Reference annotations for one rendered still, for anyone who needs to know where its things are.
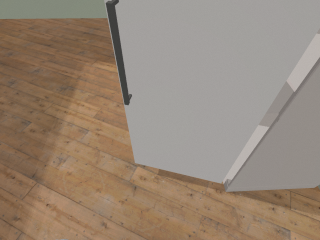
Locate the handle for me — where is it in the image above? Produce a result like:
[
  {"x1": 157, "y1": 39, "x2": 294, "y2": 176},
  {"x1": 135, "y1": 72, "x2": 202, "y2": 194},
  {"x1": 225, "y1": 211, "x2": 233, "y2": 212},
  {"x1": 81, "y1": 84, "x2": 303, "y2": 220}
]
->
[{"x1": 106, "y1": 0, "x2": 132, "y2": 105}]

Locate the fridge door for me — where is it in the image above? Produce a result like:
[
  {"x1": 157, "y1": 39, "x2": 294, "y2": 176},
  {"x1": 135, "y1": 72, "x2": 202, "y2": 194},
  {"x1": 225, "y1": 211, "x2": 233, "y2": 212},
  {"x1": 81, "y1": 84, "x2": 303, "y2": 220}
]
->
[{"x1": 104, "y1": 0, "x2": 320, "y2": 184}]

